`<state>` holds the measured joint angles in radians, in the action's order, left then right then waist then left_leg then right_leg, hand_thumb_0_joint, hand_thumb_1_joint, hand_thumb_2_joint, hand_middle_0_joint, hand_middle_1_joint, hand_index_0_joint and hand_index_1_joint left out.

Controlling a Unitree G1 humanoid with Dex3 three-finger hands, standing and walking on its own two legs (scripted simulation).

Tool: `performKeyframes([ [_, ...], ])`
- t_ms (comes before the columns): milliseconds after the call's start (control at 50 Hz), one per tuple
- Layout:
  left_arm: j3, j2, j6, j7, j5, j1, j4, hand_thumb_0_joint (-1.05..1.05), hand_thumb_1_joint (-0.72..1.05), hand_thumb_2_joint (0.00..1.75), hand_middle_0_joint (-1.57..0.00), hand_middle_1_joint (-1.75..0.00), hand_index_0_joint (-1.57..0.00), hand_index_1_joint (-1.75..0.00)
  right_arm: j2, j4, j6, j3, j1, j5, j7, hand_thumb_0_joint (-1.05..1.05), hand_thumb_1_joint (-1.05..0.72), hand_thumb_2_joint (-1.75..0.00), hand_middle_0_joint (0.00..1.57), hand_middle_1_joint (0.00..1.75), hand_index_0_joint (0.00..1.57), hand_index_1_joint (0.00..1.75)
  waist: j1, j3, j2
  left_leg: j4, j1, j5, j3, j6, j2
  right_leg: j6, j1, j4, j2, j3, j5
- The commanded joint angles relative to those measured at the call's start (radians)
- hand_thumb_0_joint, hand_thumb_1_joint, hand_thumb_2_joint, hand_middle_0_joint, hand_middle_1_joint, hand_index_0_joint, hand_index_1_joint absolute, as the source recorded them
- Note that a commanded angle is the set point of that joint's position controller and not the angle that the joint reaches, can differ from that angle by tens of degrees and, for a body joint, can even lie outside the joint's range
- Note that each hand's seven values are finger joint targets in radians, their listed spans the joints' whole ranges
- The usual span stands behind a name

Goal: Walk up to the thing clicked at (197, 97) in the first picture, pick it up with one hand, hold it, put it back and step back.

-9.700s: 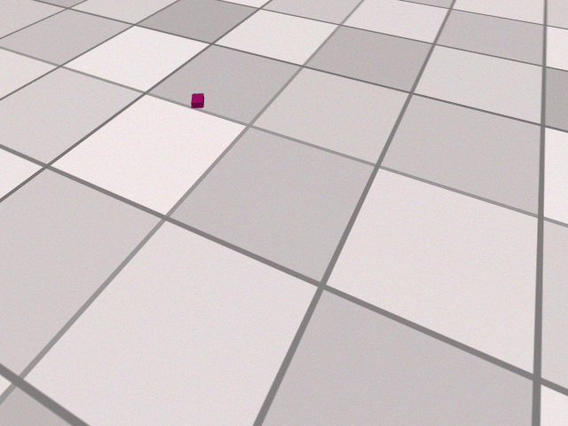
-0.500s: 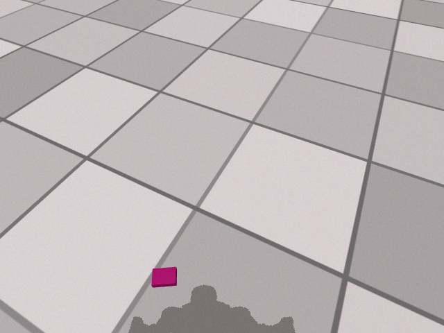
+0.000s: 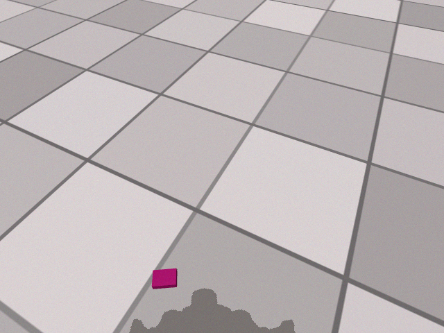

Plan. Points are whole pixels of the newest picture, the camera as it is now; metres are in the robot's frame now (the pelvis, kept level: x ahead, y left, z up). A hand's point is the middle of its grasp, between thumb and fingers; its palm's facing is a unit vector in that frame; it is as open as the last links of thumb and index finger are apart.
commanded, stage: stand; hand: left
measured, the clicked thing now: (164, 278) +0.45 +0.25 -0.77
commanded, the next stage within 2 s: walk up in 0.48 s
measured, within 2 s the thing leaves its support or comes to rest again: neither
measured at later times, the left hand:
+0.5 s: hand out of the picture +0.07 +0.25 -0.16, palm faces -0.04 -0.94 -0.35, open 7.4 cm
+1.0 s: hand out of the picture +0.11 +0.27 -0.15, palm faces -0.03 -0.93 -0.37, open 7.4 cm
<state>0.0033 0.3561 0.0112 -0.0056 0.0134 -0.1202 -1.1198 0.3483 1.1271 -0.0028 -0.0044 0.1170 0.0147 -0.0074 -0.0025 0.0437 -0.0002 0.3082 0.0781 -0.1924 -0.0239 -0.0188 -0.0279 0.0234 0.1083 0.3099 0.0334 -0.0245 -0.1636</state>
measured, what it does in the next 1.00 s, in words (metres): stands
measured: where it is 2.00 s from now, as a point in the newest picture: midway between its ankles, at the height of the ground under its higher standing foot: outside the picture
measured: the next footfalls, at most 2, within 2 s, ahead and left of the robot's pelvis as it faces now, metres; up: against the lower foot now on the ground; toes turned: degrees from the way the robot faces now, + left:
none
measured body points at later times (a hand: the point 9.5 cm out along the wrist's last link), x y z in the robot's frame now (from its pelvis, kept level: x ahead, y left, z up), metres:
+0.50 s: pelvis +0.00 +0.00 +0.00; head +0.01 +0.00 +0.45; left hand +0.07 +0.30 -0.13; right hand +0.07 -0.30 -0.13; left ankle -0.01 +0.13 -0.75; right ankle +0.00 -0.13 -0.75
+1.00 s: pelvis +0.03 +0.01 +0.00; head +0.03 +0.01 +0.45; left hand +0.12 +0.32 -0.13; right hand +0.10 -0.29 -0.14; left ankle -0.01 +0.13 -0.75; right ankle +0.00 -0.13 -0.75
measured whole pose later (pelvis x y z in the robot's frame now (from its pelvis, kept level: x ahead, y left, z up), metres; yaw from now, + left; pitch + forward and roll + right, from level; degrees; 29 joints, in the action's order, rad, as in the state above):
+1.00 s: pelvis +0.03 +0.01 +0.00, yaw -1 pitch -2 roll +0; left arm -0.02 0.36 0.02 0.01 0.02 -0.12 -1.10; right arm 0.35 1.07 0.02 -0.04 0.13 0.02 -0.01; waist 0.00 0.04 -0.01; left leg 0.35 0.06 -0.26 -0.05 0.00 -0.02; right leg 0.04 0.10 0.37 0.04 0.00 -0.23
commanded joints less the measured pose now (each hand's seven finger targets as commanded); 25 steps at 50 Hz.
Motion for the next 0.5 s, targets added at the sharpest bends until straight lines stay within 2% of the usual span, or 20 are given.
performKeyframes([
  [0,-0.041,0.215,0.017,0.013,-0.001,0.033,0.054,0.0,0.9,0.9,-0.2,-0.3,-0.2,-0.3,0.216,-0.052,-0.023,-0.038,-0.036,-0.005,0.012,0.0,-0.9,-0.9,0.2,0.3,0.2,0.3,0.005,-0.055,0.002,-0.06,0.012,0.114,0.087,0.029,-0.113,-0.038,-0.011,-0.041,0.105,0.082,0.101],
  [140,-0.041,0.216,0.019,0.014,-0.002,0.035,0.056,0.0,0.9,0.9,-0.2,-0.3,-0.2,-0.3,0.215,-0.053,-0.024,-0.038,-0.03,-0.004,0.013,0.0,-0.9,-0.9,0.2,0.3,0.2,0.3,-0.001,-0.066,0.001,-0.052,0.012,0.133,0.085,0.028,-0.111,-0.04,-0.02,-0.035,0.108,0.086,0.135],
  [260,-0.037,0.212,0.018,0.014,-0.003,0.024,0.056,0.0,0.9,0.9,-0.2,-0.3,-0.2,-0.3,0.222,-0.051,-0.024,-0.039,-0.033,-0.005,0.013,0.0,-0.9,-0.9,0.2,0.3,0.2,0.3,0.005,-0.063,-0.007,-0.051,0.006,0.129,0.088,0.028,-0.115,-0.039,-0.009,-0.036,0.106,0.083,0.11],
  [360,-0.036,0.212,0.018,0.013,-0.003,0.027,0.056,0.0,0.9,0.9,-0.2,-0.3,-0.2,-0.3,0.216,-0.051,-0.024,-0.035,-0.026,-0.005,0.013,0.0,-0.9,-0.9,0.2,0.3,0.2,0.3,0.001,-0.065,-0.005,-0.047,0.009,0.139,0.082,0.031,-0.114,-0.04,-0.014,-0.035,0.11,0.089,0.146],
  [440,-0.038,0.215,0.017,0.014,-0.005,0.026,0.052,0.0,0.9,0.9,-0.2,-0.3,-0.2,-0.3,0.214,-0.049,-0.023,-0.035,-0.026,-0.004,0.014,0.0,-0.9,-0.9,0.2,0.3,0.2,0.3,0.005,-0.057,0.001,-0.053,0.014,0.142,0.084,0.029,-0.114,-0.039,-0.017,-0.029,0.108,0.086,0.135],
  [460,-0.059,0.224,0.026,0.014,0.002,0.023,0.056,0.0,0.9,0.9,-0.2,-0.3,-0.2,-0.3,0.228,-0.059,-0.014,-0.055,-0.017,-0.001,0.009,0.0,-0.9,-0.9,0.2,0.3,0.2,0.3,0.012,-0.082,-0.026,-0.042,0.003,0.058,0.065,0.041,-0.083,-0.042,-0.025,-0.032,0.087,0.082,0.062],
  [480,-0.06,0.223,0.029,0.015,0.006,0.022,0.057,0.0,0.9,0.9,-0.2,-0.3,-0.2,-0.3,0.223,-0.063,-0.01,-0.054,-0.017,0.001,0.007,0.0,-0.9,-0.9,0.2,0.3,0.2,0.3,0.011,-0.078,-0.019,-0.041,0.016,0.021,0.062,0.045,-0.083,-0.04,-0.026,-0.039,0.091,0.083,0.033],
])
